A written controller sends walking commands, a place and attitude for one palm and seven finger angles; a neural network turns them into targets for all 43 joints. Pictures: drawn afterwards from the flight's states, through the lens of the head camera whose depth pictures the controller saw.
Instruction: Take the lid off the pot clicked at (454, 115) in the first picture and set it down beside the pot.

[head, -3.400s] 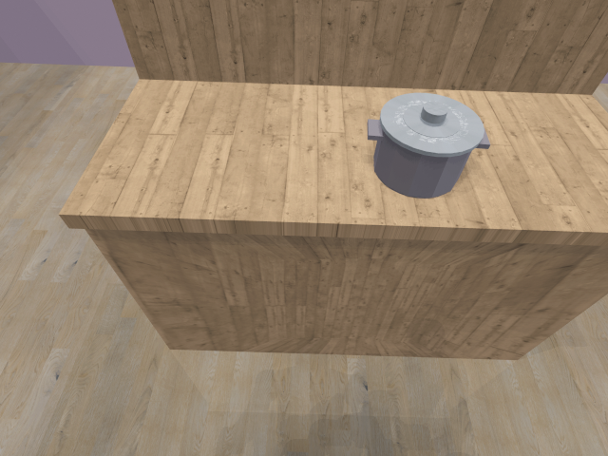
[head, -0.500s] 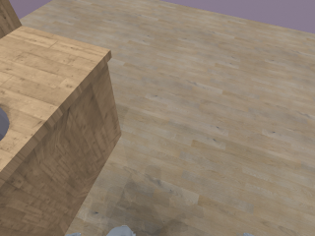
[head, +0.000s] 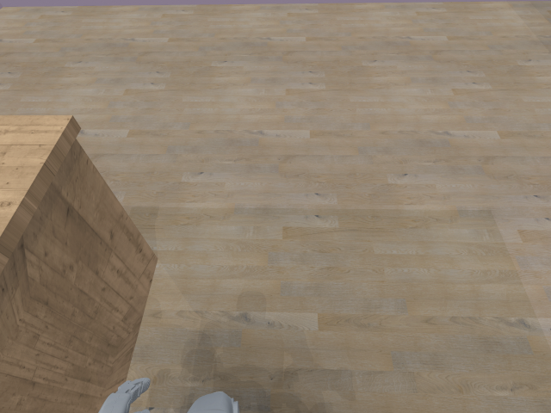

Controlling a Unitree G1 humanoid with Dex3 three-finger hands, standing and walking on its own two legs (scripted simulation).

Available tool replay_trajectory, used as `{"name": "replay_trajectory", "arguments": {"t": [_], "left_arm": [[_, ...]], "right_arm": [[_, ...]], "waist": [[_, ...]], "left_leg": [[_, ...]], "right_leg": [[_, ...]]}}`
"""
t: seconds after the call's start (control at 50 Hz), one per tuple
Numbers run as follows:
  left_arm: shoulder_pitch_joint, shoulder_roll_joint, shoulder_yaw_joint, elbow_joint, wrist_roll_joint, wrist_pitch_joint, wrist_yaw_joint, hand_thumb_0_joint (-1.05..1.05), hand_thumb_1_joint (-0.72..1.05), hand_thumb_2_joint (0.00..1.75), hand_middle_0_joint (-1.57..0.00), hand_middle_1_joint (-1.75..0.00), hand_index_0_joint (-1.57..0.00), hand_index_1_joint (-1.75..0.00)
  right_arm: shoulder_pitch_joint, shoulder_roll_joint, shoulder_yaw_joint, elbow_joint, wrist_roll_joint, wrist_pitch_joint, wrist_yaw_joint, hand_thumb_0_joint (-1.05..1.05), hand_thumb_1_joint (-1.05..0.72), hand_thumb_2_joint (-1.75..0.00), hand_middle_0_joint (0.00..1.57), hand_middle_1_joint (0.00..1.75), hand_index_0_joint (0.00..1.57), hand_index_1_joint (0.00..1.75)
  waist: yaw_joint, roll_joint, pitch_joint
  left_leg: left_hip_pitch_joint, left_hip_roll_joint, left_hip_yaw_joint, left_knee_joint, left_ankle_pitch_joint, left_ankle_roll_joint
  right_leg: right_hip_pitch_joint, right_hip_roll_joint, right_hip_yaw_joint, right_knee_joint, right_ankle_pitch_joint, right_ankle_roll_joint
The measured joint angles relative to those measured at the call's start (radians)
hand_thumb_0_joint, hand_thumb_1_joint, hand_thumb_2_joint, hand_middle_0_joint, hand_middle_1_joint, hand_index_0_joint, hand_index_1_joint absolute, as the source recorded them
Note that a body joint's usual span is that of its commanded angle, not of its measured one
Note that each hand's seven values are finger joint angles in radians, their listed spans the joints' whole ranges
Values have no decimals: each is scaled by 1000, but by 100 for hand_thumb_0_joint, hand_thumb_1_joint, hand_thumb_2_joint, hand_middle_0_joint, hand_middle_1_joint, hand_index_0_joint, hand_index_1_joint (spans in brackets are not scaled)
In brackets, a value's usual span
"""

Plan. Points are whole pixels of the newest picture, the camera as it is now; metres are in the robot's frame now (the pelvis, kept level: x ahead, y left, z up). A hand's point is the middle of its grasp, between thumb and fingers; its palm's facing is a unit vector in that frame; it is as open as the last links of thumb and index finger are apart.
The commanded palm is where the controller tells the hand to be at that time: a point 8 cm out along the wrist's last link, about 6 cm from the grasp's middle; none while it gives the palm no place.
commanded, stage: walk to a spot facing it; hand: left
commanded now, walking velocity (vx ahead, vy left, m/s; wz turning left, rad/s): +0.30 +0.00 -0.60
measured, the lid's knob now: out of the picture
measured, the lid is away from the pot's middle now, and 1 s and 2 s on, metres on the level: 0.00 0.00 0.00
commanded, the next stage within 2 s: turn to face it in 0.84 s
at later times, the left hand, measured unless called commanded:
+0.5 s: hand (178, 339) +0.25 +0.20 -0.16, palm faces -0.28 -0.94 -0.18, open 7.4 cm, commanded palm none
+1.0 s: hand (289, 231) +0.48 +0.00 -0.15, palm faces -0.56 -0.80 -0.20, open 7.3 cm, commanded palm none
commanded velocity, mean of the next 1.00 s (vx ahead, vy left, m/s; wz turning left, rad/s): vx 0.27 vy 0.00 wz -0.45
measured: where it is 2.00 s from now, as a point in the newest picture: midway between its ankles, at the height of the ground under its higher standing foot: (333, 355)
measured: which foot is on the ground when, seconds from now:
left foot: up 0.00-0.28, down 0.30-0.72, up 0.74-1.00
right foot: down 0.00-0.30, up 0.32-0.70, down 0.72-1.00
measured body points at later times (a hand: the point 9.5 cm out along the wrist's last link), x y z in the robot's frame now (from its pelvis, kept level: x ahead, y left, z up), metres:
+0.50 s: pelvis +0.13 +0.02 +0.02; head +0.17 +0.03 +0.46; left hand +0.26 +0.25 -0.14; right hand +0.09 -0.22 -0.12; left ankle +0.12 +0.13 -0.73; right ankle +0.09 -0.11 -0.64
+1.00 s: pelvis +0.30 -0.10 +0.01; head +0.33 -0.12 +0.46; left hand +0.51 +0.04 -0.14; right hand +0.22 -0.36 -0.12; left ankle +0.45 -0.02 -0.68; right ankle +0.27 -0.18 -0.73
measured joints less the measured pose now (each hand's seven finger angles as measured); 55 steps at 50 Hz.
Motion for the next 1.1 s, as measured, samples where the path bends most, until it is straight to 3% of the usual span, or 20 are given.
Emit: {"name": "replay_trajectory", "arguments": {"t": [0.04,0.1,0.26,0.3,0.32,0.36,0.4,0.46,0.58,0.68,0.72,0.76,0.8,0.84,0.96,1.04,1.1], "left_arm": [[26,-11,-2,3,1,-4,7,1,90,90,-20,-30,-20,-30],[71,-15,-5,24,3,-14,6,1,90,90,-20,-30,-20,-30],[171,0,0,79,7,-17,-5,1,90,90,-20,-30,-20,-30],[197,5,8,83,2,-11,-7,1,90,90,-20,-30,-20,-30],[199,10,13,89,0,-5,-10,1,90,90,-20,-30,-20,-30],[186,24,24,108,5,5,-16,1,90,90,-20,-30,-20,-30],[162,35,34,115,11,9,-26,1,90,90,-20,-30,-20,-30],[117,39,39,97,14,7,-38,1,91,90,-20,-30,-20,-29],[5,24,30,56,15,12,-46,1,91,90,-19,-30,-19,-29],[-101,18,17,33,16,0,-48,1,91,90,-19,-30,-19,-29],[-124,27,8,16,16,-28,-47,1,91,90,-19,-30,-19,-29],[-135,29,8,1,6,-61,-33,1,91,90,-20,-30,-19,-29],[-125,23,3,-5,-5,-69,-19,1,91,90,-20,-30,-20,-29],[-98,13,-1,6,-6,-63,-5,0,91,90,-20,-30,-20,-29],[3,-17,-11,70,7,-48,4,0,91,90,-20,-30,-20,-30],[49,-17,-7,103,7,-50,10,0,92,90,-20,-30,-20,-30],[79,-18,-12,128,1,-51,17,0,92,90,-20,-30,-20,-30]], "right_arm": [[-5,-10,-4,14,-4,7,6,1,-91,-90,20,30,20,30],[-11,-15,-8,12,-8,-7,18,1,-91,-90,20,30,19,30],[-44,2,-5,-35,0,-61,27,1,-91,-90,19,30,19,30],[-40,2,7,-55,-2,-89,18,1,-91,-90,19,30,19,30],[-41,7,12,-62,-5,-102,12,1,-91,-90,20,30,19,30],[-29,26,26,-62,-12,-112,5,0,-91,-90,20,30,20,30],[1,47,37,-49,-12,-116,1,0,-91,-90,20,30,20,30],[51,71,47,-13,-8,-118,-4,0,-91,-90,20,30,20,30],[140,88,45,58,-8,-117,-1,0,-91,-90,20,30,20,30],[204,77,30,102,-11,-109,4,0,-91,-90,20,30,20,30],[236,74,26,118,-5,-100,9,0,-91,-90,20,30,20,30],[229,66,25,131,7,-77,11,1,-91,-90,20,30,20,30],[176,52,19,133,10,-61,5,1,-91,-90,20,30,20,30],[119,41,14,116,4,-59,2,1,-91,-90,20,30,20,30],[-12,39,14,21,-5,-75,7,1,-91,-90,19,30,19,30],[-55,48,20,5,-3,-89,10,0,-91,-90,19,30,19,30],[-56,56,28,25,1,-99,8,0,-91,-90,19,30,19,30]], "waist": [[8,-8,-10],[16,-30,-28],[52,-84,-51],[56,-83,-62],[53,-86,-61],[47,-103,-56],[43,-113,-55],[45,-107,-53],[13,-73,-28],[-36,-48,12],[-44,-51,19],[-39,-57,31],[-45,-49,49],[-46,-46,48],[-27,-57,-9],[-1,-58,-37],[12,-54,-56]], "left_leg": [[-47,-24,-36,106,23,-6],[-74,-41,-43,104,96,-20],[12,-94,-47,-199,158,-14],[85,-98,-43,-351,184,10],[84,-93,-34,-341,238,32],[101,-84,-3,-301,215,56],[151,-77,24,-339,195,58],[232,-64,65,-433,208,46],[359,-36,147,-536,186,24],[439,3,211,-501,97,-26],[420,41,214,-347,34,-37],[288,52,117,10,-20,-25],[141,31,13,286,5,-15],[26,28,-27,360,72,-13],[-142,23,-45,95,197,-25],[-117,-11,-46,-103,253,-15],[-28,-47,-32,-257,326,-5]], "right_leg": [[21,5,24,-34,3,-4],[53,8,62,-91,27,-6],[95,19,165,-120,3,12],[67,37,189,-37,-50,13],[28,41,180,72,-103,12],[-65,34,138,324,-140,12],[-154,9,83,499,-82,19],[-259,-34,29,579,6,37],[-343,-87,-30,350,83,53],[-283,-56,-81,88,109,15],[-197,-28,-104,-9,117,-24],[-205,-16,-97,55,161,-76],[-180,5,-89,82,110,-80],[-131,26,-73,39,100,-70],[-25,57,-9,-90,114,-62],[40,64,7,-116,81,-45],[96,61,-7,-108,31,-25]]}}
